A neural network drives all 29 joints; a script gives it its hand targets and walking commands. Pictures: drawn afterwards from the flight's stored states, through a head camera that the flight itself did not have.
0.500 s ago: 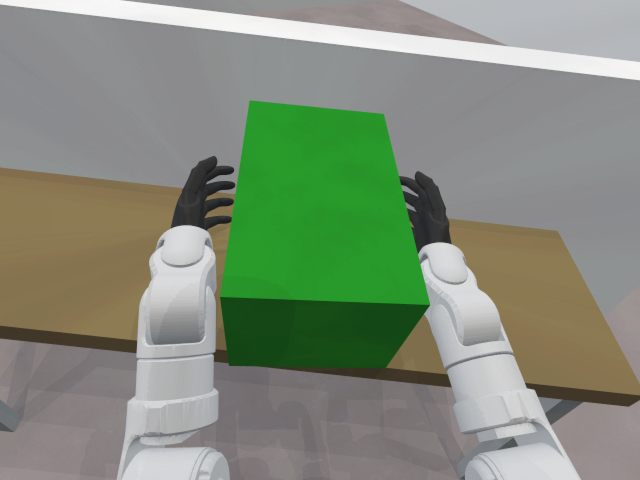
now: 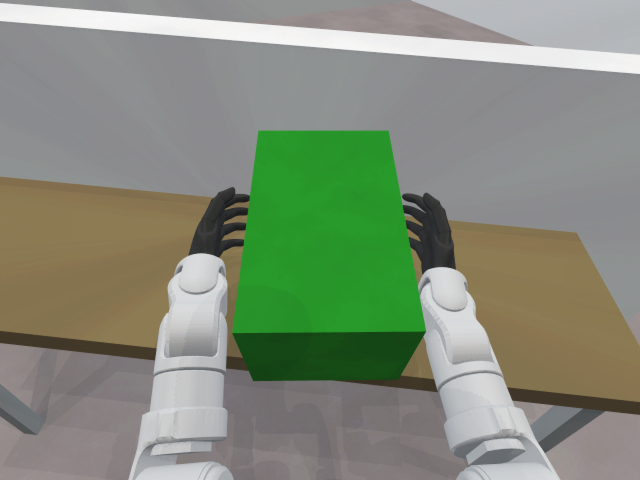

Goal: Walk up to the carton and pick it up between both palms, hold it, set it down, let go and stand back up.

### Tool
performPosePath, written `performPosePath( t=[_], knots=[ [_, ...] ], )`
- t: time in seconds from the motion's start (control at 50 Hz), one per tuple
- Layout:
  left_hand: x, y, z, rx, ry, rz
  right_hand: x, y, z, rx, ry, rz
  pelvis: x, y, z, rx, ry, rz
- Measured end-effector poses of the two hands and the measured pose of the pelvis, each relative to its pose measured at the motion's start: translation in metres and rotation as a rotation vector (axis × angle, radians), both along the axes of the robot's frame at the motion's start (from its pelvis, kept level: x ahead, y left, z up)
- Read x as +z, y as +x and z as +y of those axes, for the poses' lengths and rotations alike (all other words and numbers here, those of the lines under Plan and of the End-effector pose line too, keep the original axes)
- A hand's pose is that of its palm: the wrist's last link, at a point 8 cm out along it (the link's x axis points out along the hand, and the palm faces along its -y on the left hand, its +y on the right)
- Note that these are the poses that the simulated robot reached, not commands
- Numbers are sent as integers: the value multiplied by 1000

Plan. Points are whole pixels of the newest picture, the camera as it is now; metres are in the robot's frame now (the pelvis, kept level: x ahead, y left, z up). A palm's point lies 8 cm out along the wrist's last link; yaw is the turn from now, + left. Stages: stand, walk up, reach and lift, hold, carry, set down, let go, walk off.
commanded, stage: set down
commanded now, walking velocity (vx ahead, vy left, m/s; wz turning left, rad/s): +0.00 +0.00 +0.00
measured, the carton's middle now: (324, 248) +0.38 +0.00 +0.11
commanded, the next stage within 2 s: none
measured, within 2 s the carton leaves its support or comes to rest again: neither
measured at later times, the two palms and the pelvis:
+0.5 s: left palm (229, 257) +0.38 +0.12 +0.09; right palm (435, 266) +0.37 -0.15 +0.09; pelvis +0.03 -0.01 +0.00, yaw +1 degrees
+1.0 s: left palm (251, 256) +0.40 +0.09 +0.08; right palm (448, 271) +0.37 -0.18 +0.07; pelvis +0.02 -0.01 +0.00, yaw +1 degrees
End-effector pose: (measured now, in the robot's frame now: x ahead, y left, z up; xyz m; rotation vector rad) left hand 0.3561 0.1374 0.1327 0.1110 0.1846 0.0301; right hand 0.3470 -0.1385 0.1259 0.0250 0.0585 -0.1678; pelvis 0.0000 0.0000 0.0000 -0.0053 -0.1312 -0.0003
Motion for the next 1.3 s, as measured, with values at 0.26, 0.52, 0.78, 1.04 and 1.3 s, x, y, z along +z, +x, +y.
performPosePath(
  t=[0.26,0.52,0.78,1.04,1.3],
  knots=[
    [-38,26,-27,-21,-35,-21,-29,16,-24,-39,-43,-27,2,27,-9,2,2,123],
    [-44,24,-15,-3,-41,37,-41,19,-14,-16,-6,41,1,34,-9,18,9,33],
    [-44,28,-24,11,-7,-11,-38,22,-21,-26,-16,-3,2,19,-4,27,-4,154],
    [-62,42,-42,-29,-41,100,-57,27,-39,-53,-40,116,2,19,-13,19,4,139],
    [-78,60,-34,-3,-11,72,-67,53,-31,-23,-60,89,2,27,-13,41,-2,262]
  ],
)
